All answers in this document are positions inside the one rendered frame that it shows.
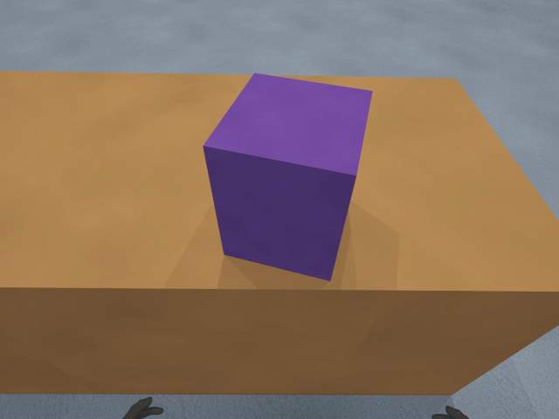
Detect carton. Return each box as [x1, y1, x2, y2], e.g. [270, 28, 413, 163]
[203, 73, 373, 281]

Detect left robot hand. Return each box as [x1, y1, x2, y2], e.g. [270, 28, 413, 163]
[122, 397, 163, 419]

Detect pedestal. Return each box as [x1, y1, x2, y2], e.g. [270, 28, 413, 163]
[0, 71, 559, 395]

